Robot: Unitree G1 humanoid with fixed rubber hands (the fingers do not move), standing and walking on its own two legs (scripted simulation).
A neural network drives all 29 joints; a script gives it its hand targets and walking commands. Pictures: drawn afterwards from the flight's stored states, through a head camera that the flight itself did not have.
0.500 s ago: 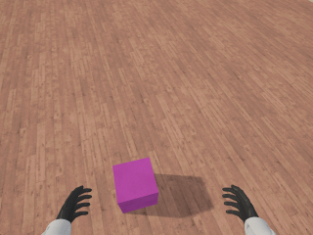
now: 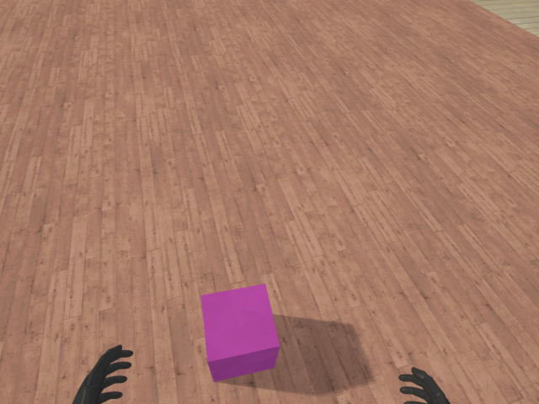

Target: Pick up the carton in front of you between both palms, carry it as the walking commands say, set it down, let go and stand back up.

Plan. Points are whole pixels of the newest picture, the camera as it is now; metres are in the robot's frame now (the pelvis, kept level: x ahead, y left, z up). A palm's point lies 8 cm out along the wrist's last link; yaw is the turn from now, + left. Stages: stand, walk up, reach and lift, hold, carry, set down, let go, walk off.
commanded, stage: stand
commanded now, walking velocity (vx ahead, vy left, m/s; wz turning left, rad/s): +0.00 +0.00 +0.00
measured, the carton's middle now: (239, 333) +0.42 +0.06 -0.64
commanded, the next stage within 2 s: none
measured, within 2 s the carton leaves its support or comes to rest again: neither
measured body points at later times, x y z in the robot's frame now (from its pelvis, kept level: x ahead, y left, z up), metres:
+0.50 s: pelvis +0.03 +0.01 -0.02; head +0.04 +0.02 +0.43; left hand +0.09 +0.28 -0.13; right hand +0.16 -0.23 -0.13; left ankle +0.01 +0.12 -0.73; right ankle -0.07 -0.12 -0.73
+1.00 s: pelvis +0.01 +0.01 -0.01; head +0.02 +0.02 +0.44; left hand +0.02 +0.28 -0.14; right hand +0.13 -0.24 -0.13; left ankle +0.01 +0.12 -0.73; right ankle -0.07 -0.12 -0.73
